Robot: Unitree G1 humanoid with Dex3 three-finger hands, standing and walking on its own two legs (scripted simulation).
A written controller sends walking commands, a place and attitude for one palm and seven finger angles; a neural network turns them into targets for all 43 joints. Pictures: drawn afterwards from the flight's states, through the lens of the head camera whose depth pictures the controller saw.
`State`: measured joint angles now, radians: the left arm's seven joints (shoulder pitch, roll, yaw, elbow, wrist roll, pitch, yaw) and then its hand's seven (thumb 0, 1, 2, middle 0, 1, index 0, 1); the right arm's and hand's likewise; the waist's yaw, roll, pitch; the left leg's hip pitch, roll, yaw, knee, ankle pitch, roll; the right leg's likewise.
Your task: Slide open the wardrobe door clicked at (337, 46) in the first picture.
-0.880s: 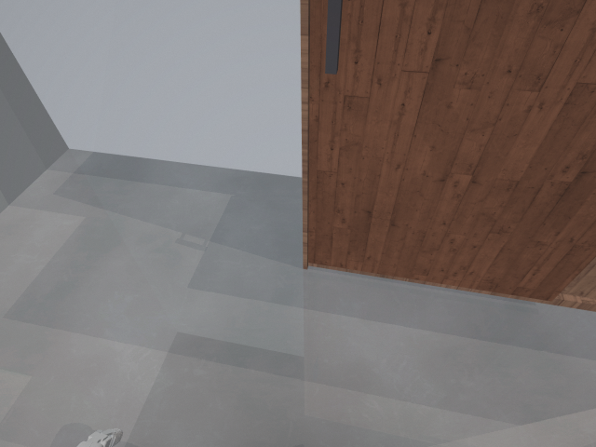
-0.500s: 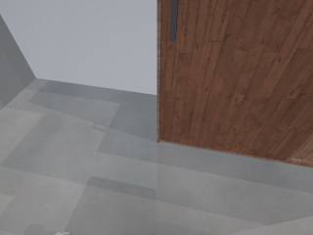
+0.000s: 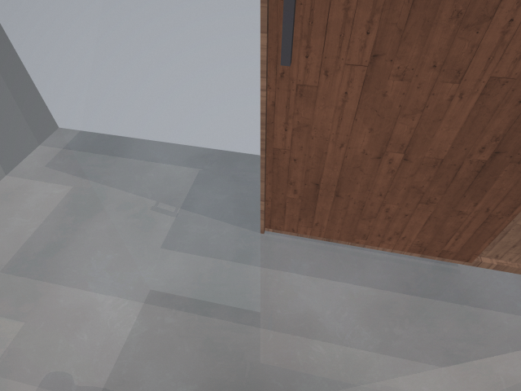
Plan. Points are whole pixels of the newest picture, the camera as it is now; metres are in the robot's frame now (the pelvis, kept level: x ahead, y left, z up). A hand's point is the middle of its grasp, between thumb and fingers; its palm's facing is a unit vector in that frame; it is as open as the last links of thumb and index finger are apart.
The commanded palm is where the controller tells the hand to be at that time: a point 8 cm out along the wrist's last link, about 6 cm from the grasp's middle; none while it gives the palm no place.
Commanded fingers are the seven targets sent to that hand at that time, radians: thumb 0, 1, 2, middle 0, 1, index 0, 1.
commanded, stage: look at it before walking up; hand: left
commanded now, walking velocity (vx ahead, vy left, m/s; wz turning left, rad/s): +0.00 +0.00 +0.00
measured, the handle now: (290, 17) +0.90 -0.02 +0.20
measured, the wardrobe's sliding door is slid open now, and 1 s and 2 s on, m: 0.00 0.00 0.00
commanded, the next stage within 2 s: turn to face it in 0.56 s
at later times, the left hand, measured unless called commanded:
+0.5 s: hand out of the picture +0.08 +0.25 -0.15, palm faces -0.03 -0.94 -0.35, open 7.4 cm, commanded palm none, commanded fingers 0.00 0.90 0.90 -0.20 -0.30 -0.20 -0.30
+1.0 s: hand out of the picture +0.08 +0.23 -0.16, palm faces -0.07 -0.94 -0.32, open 7.4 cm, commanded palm none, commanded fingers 0.00 0.90 0.90 -0.20 -0.30 -0.20 -0.30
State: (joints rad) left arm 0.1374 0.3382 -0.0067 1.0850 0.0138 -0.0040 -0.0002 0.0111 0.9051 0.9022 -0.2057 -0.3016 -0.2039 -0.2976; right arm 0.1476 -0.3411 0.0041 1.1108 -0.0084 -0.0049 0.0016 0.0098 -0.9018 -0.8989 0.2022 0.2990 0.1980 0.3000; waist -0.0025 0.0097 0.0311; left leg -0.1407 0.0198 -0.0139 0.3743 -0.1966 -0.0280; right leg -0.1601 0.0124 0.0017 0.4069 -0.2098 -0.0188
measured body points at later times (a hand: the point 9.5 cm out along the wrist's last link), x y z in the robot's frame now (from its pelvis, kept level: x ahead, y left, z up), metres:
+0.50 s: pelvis +0.00 +0.00 +0.00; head +0.01 +0.00 +0.45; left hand +0.08 +0.30 -0.13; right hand +0.08 -0.29 -0.13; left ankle +0.01 +0.14 -0.74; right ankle +0.01 -0.11 -0.74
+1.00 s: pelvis +0.00 +0.00 +0.00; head +0.01 +0.00 +0.45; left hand +0.09 +0.28 -0.14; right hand +0.07 -0.28 -0.14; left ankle +0.01 +0.14 -0.74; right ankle +0.01 -0.11 -0.74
